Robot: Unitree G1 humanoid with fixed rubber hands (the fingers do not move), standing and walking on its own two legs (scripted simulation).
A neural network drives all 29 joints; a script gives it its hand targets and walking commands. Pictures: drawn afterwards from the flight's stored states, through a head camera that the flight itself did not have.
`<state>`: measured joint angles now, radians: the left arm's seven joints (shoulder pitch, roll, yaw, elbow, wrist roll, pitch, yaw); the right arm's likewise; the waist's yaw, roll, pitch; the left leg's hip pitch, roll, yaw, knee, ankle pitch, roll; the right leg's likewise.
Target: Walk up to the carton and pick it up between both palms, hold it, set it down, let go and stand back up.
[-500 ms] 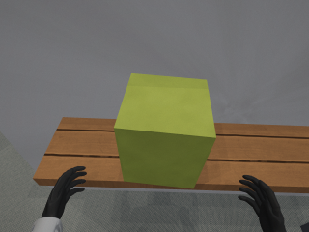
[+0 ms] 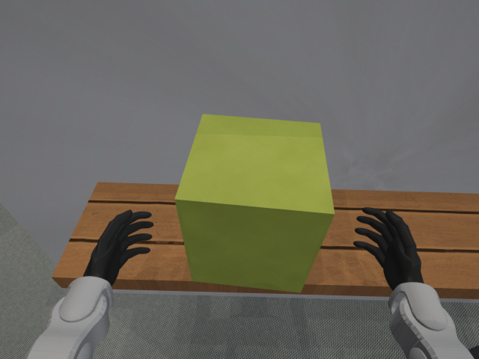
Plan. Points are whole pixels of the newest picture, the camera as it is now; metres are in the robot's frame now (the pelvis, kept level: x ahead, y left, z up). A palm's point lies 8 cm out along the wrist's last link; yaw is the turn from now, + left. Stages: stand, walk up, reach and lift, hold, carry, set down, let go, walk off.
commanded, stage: reach and lift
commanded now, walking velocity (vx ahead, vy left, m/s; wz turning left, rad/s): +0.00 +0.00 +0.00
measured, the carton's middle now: (253, 205) +0.39 -0.01 +0.05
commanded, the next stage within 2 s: none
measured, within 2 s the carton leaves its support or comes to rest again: neither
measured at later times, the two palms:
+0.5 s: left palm (106, 207) +0.31 +0.20 +0.15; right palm (392, 196) +0.31 -0.20 +0.17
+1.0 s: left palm (112, 150) +0.36 +0.19 +0.21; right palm (399, 143) +0.36 -0.21 +0.22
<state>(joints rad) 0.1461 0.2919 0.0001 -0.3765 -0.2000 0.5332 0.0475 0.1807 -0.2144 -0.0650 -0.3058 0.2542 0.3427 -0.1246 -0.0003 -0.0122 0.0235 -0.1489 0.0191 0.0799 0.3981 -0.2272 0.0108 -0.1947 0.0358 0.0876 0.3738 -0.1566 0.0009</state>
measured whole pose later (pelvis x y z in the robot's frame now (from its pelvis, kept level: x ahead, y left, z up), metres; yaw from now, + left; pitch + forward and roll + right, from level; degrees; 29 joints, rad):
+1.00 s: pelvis -0.01 +0.00 +0.00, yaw +0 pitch -2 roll +0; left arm -0.63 0.34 0.09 0.04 -0.20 0.84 0.03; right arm -0.65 -0.35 -0.09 0.18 0.40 0.58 -0.16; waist -0.02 -0.01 0.02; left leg -0.15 0.02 0.08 0.40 -0.21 0.01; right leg -0.19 0.04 0.09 0.37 -0.14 0.00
